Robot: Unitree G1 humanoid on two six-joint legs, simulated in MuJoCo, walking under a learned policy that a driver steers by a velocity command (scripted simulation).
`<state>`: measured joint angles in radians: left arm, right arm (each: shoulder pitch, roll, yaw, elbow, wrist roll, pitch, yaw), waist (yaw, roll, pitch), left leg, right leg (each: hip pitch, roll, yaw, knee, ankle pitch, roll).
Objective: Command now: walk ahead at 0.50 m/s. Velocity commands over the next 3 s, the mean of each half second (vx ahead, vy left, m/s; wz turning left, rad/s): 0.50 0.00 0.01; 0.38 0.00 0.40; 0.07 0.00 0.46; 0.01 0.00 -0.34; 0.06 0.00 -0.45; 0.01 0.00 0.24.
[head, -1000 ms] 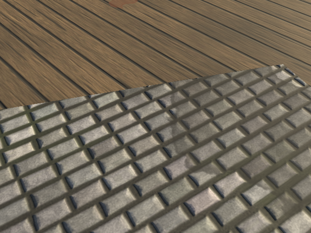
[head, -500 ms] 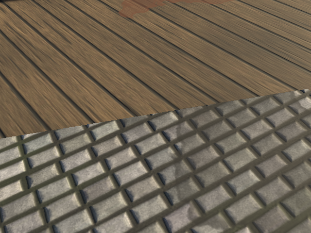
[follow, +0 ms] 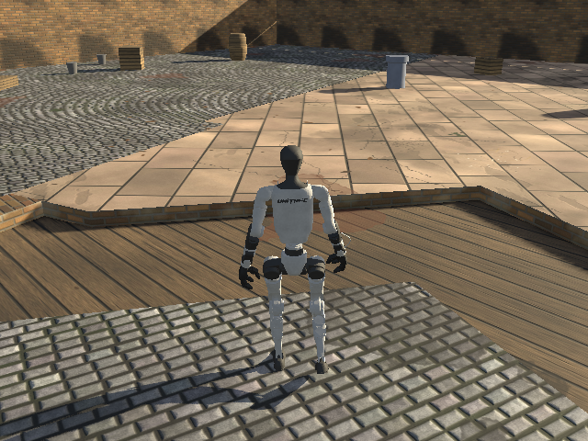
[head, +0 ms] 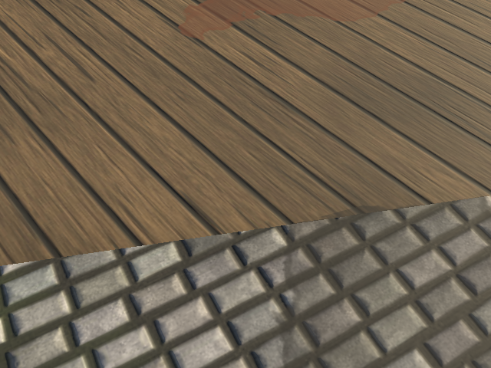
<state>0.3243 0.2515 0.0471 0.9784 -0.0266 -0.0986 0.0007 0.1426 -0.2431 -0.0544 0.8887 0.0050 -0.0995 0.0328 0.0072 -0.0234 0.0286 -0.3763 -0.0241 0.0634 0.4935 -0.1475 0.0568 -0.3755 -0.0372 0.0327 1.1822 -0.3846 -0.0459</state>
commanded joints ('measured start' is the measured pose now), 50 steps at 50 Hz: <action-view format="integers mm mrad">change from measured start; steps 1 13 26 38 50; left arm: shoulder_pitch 6 -230 273 58 109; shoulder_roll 79 -5 153 -19 84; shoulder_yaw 30 -11 35 -16 49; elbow -68 -139 -4 -28 -41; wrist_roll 7 138 98 122 72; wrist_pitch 0 41 -13 -47 -18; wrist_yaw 12 -61 -16 -14 13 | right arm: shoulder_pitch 38 347 243 39 39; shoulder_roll -70 -39 -54 42 -116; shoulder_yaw -11 15 2 19 -47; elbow -20 114 66 1 -33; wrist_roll -14 -100 -59 -57 -24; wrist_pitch -13 -42 -24 8 -6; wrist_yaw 6 46 53 58 6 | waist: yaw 4 -67 169 -9 -56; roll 110 89 -82 -8 14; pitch -70 58 -152 15 -113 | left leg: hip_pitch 205 336 -382 -274 37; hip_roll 254 256 9 150 -10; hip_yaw -310 -159 -207 -96 -24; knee -316 -352 770 358 -37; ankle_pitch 46 127 -366 237 414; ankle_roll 163 227 37 4 106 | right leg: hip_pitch -217 -363 710 217 500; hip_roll -113 -73 -318 -196 -180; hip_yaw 42 -14 527 -192 -295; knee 2 -524 -924 -1052 -659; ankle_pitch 115 499 34 814 1116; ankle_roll -12 15 -236 -197 -24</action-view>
